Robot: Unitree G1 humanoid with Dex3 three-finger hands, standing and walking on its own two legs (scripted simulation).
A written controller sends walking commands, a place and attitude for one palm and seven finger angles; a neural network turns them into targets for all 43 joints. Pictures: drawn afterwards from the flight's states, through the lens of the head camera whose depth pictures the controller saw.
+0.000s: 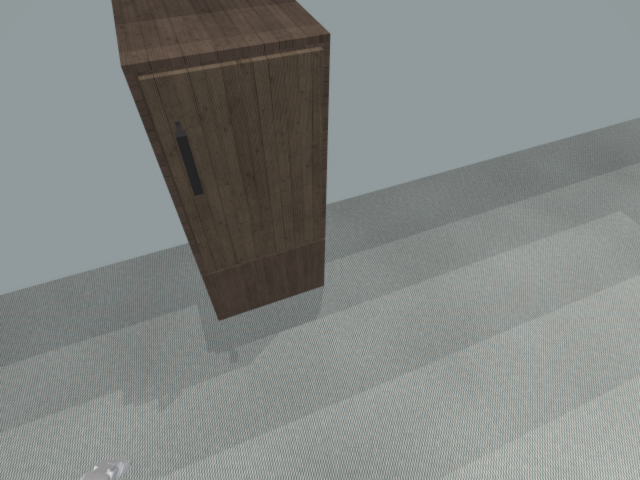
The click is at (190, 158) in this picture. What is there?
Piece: cupboard door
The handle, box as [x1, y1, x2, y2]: [174, 121, 203, 195]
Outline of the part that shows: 178,121 175,122 177,131 174,132 194,195 200,194 203,192 185,131 181,129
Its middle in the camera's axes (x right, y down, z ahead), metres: -0.28 -0.17 +0.82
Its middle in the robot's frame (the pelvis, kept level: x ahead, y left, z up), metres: +0.72 +0.32 -0.03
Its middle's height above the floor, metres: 0.73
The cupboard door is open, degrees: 0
